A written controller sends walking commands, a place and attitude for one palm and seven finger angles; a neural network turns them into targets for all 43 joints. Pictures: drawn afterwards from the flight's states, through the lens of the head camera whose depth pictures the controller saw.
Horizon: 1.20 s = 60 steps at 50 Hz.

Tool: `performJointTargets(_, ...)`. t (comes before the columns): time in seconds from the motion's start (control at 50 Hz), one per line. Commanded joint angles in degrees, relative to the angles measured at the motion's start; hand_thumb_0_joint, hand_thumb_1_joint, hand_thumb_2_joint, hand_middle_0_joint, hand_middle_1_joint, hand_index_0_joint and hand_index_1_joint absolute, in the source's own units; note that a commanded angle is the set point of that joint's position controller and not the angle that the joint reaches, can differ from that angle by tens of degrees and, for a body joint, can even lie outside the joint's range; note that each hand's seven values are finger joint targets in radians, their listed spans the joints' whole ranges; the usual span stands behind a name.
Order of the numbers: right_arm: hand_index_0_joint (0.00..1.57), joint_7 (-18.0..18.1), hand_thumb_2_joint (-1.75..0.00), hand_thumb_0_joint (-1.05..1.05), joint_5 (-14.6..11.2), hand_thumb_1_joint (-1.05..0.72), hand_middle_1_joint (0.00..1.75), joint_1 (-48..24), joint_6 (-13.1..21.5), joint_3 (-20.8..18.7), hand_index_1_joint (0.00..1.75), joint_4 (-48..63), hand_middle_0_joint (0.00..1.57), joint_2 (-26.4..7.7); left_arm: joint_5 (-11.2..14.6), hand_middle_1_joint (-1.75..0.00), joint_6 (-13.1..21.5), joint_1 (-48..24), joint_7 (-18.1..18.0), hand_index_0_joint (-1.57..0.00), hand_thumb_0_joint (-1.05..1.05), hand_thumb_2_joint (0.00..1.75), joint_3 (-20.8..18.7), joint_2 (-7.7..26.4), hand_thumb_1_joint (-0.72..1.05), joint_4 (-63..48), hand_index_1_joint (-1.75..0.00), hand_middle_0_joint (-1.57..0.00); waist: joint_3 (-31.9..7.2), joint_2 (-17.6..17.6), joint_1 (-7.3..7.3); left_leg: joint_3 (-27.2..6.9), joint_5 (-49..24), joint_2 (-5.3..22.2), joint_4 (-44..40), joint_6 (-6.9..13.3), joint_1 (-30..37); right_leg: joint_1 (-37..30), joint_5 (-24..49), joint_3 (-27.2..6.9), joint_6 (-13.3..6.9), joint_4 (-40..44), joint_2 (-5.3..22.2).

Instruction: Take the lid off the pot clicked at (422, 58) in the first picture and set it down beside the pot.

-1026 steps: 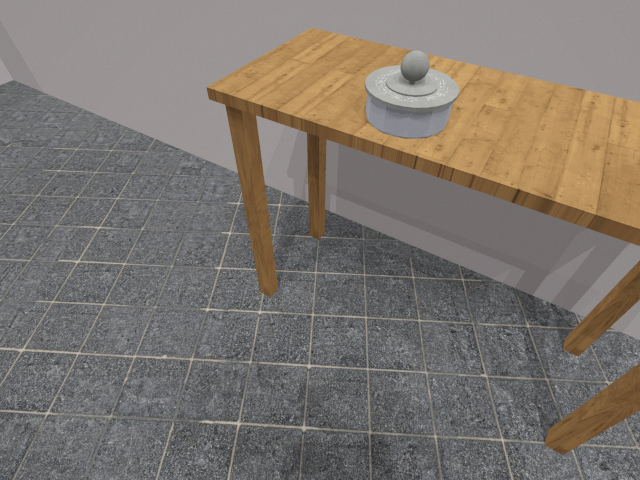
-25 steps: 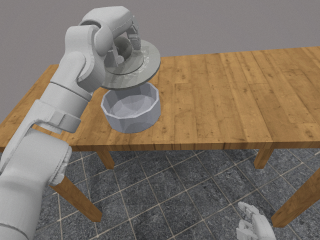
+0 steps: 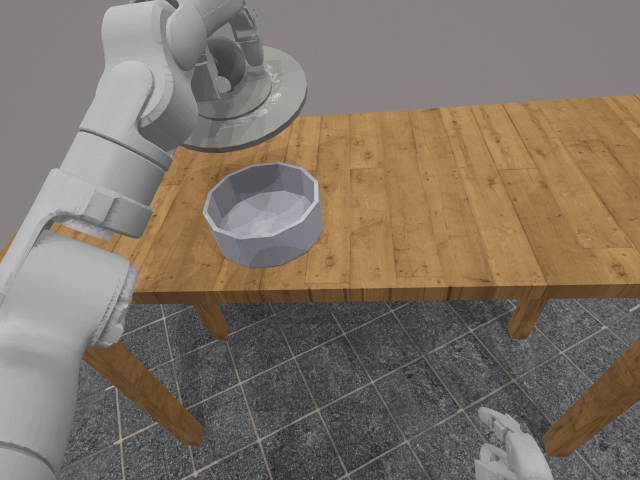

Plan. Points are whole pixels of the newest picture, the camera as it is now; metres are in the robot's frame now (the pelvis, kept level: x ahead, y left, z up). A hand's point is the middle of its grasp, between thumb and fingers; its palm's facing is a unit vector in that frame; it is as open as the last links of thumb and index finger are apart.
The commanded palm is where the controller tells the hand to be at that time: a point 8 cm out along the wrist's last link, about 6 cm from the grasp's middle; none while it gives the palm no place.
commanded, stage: lift the lid straight up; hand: left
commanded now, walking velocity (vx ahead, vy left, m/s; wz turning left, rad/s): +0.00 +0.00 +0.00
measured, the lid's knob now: (220, 63) +0.47 +0.11 +0.31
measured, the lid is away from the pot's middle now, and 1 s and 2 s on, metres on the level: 0.01 0.12 0.23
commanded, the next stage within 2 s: move the lid sideways beside the pot in 0.06 s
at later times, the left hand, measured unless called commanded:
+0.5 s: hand (181, 71) +0.44 +0.14 +0.32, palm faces -0.02 -0.03 -1.00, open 7.5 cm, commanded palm +0.40 +0.16 +0.39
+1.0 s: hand (128, 81) +0.45 +0.21 +0.31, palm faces -0.07 -0.03 -1.00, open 7.5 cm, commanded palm +0.41 +0.22 +0.39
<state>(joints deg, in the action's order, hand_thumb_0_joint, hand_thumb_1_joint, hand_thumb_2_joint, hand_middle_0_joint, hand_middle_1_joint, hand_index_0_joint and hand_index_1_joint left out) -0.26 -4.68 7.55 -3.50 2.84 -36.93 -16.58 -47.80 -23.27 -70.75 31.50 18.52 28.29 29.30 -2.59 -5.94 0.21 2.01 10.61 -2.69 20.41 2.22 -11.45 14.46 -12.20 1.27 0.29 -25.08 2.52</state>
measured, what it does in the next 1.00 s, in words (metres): stands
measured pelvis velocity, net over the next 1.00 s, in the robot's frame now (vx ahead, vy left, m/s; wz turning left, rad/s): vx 0.00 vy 0.01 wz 0.01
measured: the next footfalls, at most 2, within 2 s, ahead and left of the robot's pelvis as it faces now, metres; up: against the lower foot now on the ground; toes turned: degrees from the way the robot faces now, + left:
none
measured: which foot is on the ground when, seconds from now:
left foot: down 0.00-1.00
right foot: down 0.00-1.00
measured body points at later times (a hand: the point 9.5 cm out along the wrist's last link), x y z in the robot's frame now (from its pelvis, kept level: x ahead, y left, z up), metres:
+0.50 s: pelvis +0.00 +0.01 +0.00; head +0.00 -0.04 +0.45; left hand +0.43 +0.14 +0.38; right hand +0.17 -0.23 -0.11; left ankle +0.00 +0.10 -0.74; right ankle +0.01 -0.12 -0.74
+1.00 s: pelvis +0.00 +0.01 +0.00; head +0.02 -0.03 +0.45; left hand +0.45 +0.21 +0.37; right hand +0.16 -0.23 -0.12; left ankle +0.00 +0.10 -0.74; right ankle +0.01 -0.12 -0.74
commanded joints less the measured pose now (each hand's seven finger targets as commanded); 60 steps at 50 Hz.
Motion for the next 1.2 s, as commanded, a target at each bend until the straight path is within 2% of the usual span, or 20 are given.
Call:
performJointTargets(0.0, 0.2, 0.33, -0.9, 0.0, -0.15, -0.9, 0.3, -9.55, 3.27, -1.62, 0.3, 10.32, 0.2, -4.66, -3.06, -0.64, -0.09, -34.87, -3.18, -1.03, 0.0, 1.32, -9.02, 15.13, 0.4, -12.76, -0.72, -0.9, -24.01, 10.0, -0.34, -0.74, -14.34, -0.26, -0.19, 1.78, 5.63, -11.83, 17.34, -0.34, -2.67, 0.85, -1.16)
performJointTargets(0.08, 0.2, 0.48, -0.9, 0.0, -0.25, -0.9, 0.3, -8.21, 4.08, -1.46, 0.3, 9.45, 0.2, -4.75, -3.15, -0.64, 0.15, -38.55, -3.42, -1.03, 0.0, 1.32, -10.55, 17.95, 0.4, -14.21, -0.72, -0.9, -25.43, 7.92, -0.44, -1.4, -15.11, -0.13, -0.56, 1.36, 6.88, -11.43, 16.83, -0.19, -2.78, 0.75, -1.41)
performJointTargets(0.14, 0.2, 0.65, -0.9, 0.0, -0.42, -0.9, 0.3, -8.54, 4.86, -1.4, 0.3, 9.26, 0.2, -4.2, -2.24, -0.64, 0.27, -40.74, -3.04, -1.03, 0.0, 1.32, -6.25, 12.64, 0.4, -13.91, -0.72, -0.9, -23.67, 7.44, 0.41, -2.02, -14.91, -0.3, -0.5, 1.49, 8.1, -9.19, 15.61, 0.49, -2.98, 0.77, -1.79)
performJointTargets(0.18, 0.2, 0.64, -0.9, 0.0, 0.08, -0.9, 0.3, -7.16, 5.01, -1.52, 0.3, 8.6, 0.2, -4.96, -3.34, -0.64, 0.44, -39.19, -3.82, -1.03, 0.0, 1.32, -11.88, 19.15, 0.4, -12.95, -0.72, -0.9, -26.14, 7.89, -0.77, -2.14, -15.68, -0.11, -0.58, 1.2, 7.69, -11.09, 16.08, 0.05, -3.03, 0.74, -1.68)
performJointTargets(0.24, 0.2, 1.19, -0.9, 0.0, 0.02, -0.9, 0.3, -7.19, 4.49, -1.46, 0.3, 7.93, 0.2, -4.98, -3.83, -0.64, -0.01, -37.83, -3.43, -1.03, 0.0, 1.32, -9.73, 16.43, 0.4, -7.37, -0.72, -0.9, -21.33, 9.94, -0.09, -1.58, -13.46, 0.03, -1.13, 1.27, 5.66, -9.21, 14.73, 0.49, -2.93, 1.32, -1.5)
performJointTargets(0.38, 0.2, 0.41, -0.9, 0.0, -0.06, -0.9, 0.3, -7.58, 4.1, -1.7, 0.3, 9.7, 0.2, -5.04, -4.56, -0.64, 0.68, -33.98, -2.77, -1.03, 0.0, 1.32, -11.98, 19.5, 0.4, -12.21, -0.72, -0.9, -26.03, 8.73, -1.0, -1.56, -18.36, 0.3, -0.4, 1.28, 6.92, -12.17, 18.72, -0.19, -2.9, 0.8, -1.3)
performJointTargets(0.42, 0.2, 0.84, -0.9, 0.0, -0.36, -0.9, 0.3, -7.12, 3.62, -1.73, 0.3, 9.09, 0.2, -5.31, -4.77, -0.64, -0.01, -33.43, -2.14, -1.03, 0.0, 1.32, -10.81, 18.39, 0.4, -8.44, -0.72, -0.9, -21.05, 10.42, -0.19, -1.28, -14.97, 0.37, -0.82, 1.42, 5.65, -9.22, 16.07, 0.48, -2.72, 1.57, -1.34)
performJointTargets(0.48, 0.2, 0.81, -0.9, 0.0, -0.15, -0.9, 0.3, -7.05, 4.11, -1.87, 0.3, 10.22, 0.2, -5.34, -4.83, -0.64, 1.05, -35.33, -2.14, -1.03, 0.0, 1.32, -13.7, 22.55, 0.4, -15.49, -0.72, -0.9, -27.25, 7.14, -1.16, -1.65, -18.91, 0.07, -0.23, 1.53, 7.83, -12.51, 18.73, -0.45, -2.93, 0.86, -1.36)
performJointTargets(0.54, 0.2, 1.18, -0.9, 0.0, -0.47, -0.9, 0.3, -6.91, 3.57, -1.63, 0.3, 9.38, 0.2, -5.51, -5.11, -0.64, 0.32, -33.92, -1.01, -1.03, 0.0, 1.32, -10.71, 19.79, 0.4, -9.98, -0.72, -0.9, -21.59, 8.39, 0.15, -1.5, -17.02, 0.16, -0.43, 1.52, 6.3, -9.42, 17.59, 0.47, -2.81, 1.43, -1.48)
performJointTargets(0.66, 0.2, 1.39, -0.9, 0.0, -0.77, -0.9, 0.3, -4.93, 4.14, -2.22, 0.3, 9.24, 0.2, -6.44, -3.37, -0.64, 1.59, -33.61, -0.72, -1.03, 0.0, 1.32, -9.74, 19.17, 0.4, -9.84, -0.72, -0.9, -22.11, 5.85, 1.02, -2.37, -15.98, 0.01, 0.16, 1.61, 8.67, -7.26, 14.65, 0.61, -2.93, 2.33, -1.78)
performJointTargets(0.68, 0.2, 1.5, -0.9, 0.0, -0.57, -0.9, 0.3, -4.94, 4.48, -2.05, 0.3, 9.13, 0.2, -5.92, -5.23, -0.64, 1.65, -36.62, -0.98, -1.03, 0.0, 1.32, -12.17, 23.13, 0.4, -11.31, -0.72, -0.9, -24.16, 6.22, 0.18, -2.26, -15.05, 0.03, -0.41, 1.46, 8.1, -8.87, 14.03, 0.19, -2.85, 1.91, -1.93)
performJointTargets(0.76, 0.2, 1.59, -0.9, 0.0, -0.63, -0.9, 0.3, -3.43, 4.43, -2.39, 0.3, 8.7, 0.2, -6.83, -3.8, -0.64, 2.43, -34.37, -0.77, -1.03, 0.0, 1.32, -10.51, 21.01, 0.4, -8.97, -0.72, -0.9, -23.96, 4.1, 1.16, -2.71, -17.57, 0.09, 0.52, 1.49, 9.62, -7.4, 15.18, 0.57, -3.05, 2.32, -1.9)
performJointTargets(0.86, 0.2, 1.66, -0.9, 0.0, -0.57, -0.9, 0.3, -2.46, 4.24, -2.56, 0.3, 8.38, 0.2, -7.42, -4.7, -0.64, 2.94, -32.47, -0.61, -1.03, 0.0, 1.32, -12.32, 23.65, 0.4, -5.55, -0.72, -0.9, -23.01, 5.15, 1.03, -2.68, -17.2, -0.06, 0.41, 1.6, 7.99, -8.17, 15.95, 0.56, -3.05, 2.5, -1.92)
performJointTargets(0.88, 0.2, 1.67, -0.9, 0.0, -0.39, -0.9, 0.3, -2.9, 4.29, -2.35, 0.3, 8.53, 0.2, -6.85, -6.51, -0.64, 3.16, -35.82, -0.8, -1.03, 0.0, 1.32, -14.54, 27.46, 0.4, -7.65, -0.72, -0.9, -24.76, 5.91, 0.32, -2.38, -16.67, 0.02, -0.12, 1.45, 7.21, -9.99, 16.11, 0.17, -2.95, 2.06, -1.95)
performJointTargets(0.96, 0.2, 1.6, -0.9, 0.0, -0.56, -0.9, 0.3, -1.64, 3.44, -2.69, 0.3, 8.47, 0.2, -7.77, -5.53, -0.64, 3.45, -31.48, -0.24, -1.03, 0.0, 1.32, -13.16, 25.56, 0.4, -4.87, -0.72, -0.9, -23.21, 4.72, 1.08, -2.6, -19.69, 0.2, 0.64, 1.69, 7.99, -8.62, 17.68, 0.55, -3.05, 2.6, -1.87)
performJointTargets(0.98, 0.2, 1.53, -0.9, 0.0, -0.55, -0.9, 0.3, -2.52, 3.69, -2.52, 0.3, 9.44, 0.2, -7.06, -6.9, -0.64, 3.95, -35.84, -0.51, -1.03, 0.0, 1.32, -16.51, 30.5, 0.4, -10.56, -0.72, -0.9, -27.08, 5.1, -0.06, -2.47, -20.63, 0.2, 0.35, 1.6, 8.08, -11.46, 18.44, -0.11, -2.87, 1.84, -1.93)
performJointTargets(1.06, 0.2, 1.34, -0.9, 0.0, -0.6, -0.9, 0.3, -1.39, 3.62, -3.03, 0.3, 9.09, 0.2, -7.43, -5.21, -0.64, 4.02, -30.35, 0.35, -1.03, 0.0, 1.32, -13.39, 25.14, 0.4, -8.62, -0.72, -0.9, -24.71, 2.57, 1.3, -3.22, -27.01, 0.58, 2.02, 1.59, 11.52, -7.51, 19.2, 0.55, -2.96, 2.55, -2.07)
performJointTargets(1.08, 0.2, 1.31, -0.9, 0.0, -0.58, -0.9, 0.3, -1.48, 3.3, -2.86, 0.3, 9.1, 0.2, -7.27, -6.86, -0.64, 3.77, -31.41, 0.1, -1.03, 0.0, 1.32, -17.84, 31.22, 0.4, -9.04, -0.72, -0.9, -24.82, 4.21, 0.05, -2.73, -24.19, 0.74, 1.01, 1.41, 9.09, -9.32, 18.39, 0.23, -2.87, 2.37, -2.19)
performJointTargets(1.16, 0.2, 1.33, -0.9, 0.0, -1.04, -0.9, 0.3, -1.07, 2.08, -2.95, 0.3, 8.98, 0.2, -8.23, -5.47, -0.64, 3.99, -27.46, 0.93, -1.03, 0.0, 1.32, -14.09, 27.18, 0.4, -4.9, -0.72, -0.9, -21.48, 5.48, 1.18, -2.92, -22.25, 0.6, 0.98, 1.69, 8.07, -7.44, 17.69, 1.05, -2.85, 3.03, -2.04)
performJointTargets(1.18, 0.2, 1.34, -0.9, 0.0, -0.85, -0.9, 0.3, -2.31, 2.43, -2.87, 0.3, 9.91, 0.2, -7.59, -7.06, -0.64, 4.49, -32.91, 0.46, -1.03, 0.0, 1.32, -17.98, 32.95, 0.4, -11.5, -0.72, -0.9, -25.92, 4.69, -0.11, -2.46, -21.71, 0.65, 0.61, 1.55, 8.53, -10.26, 17.51, 0.03, -2.81, 2.27, -1.99)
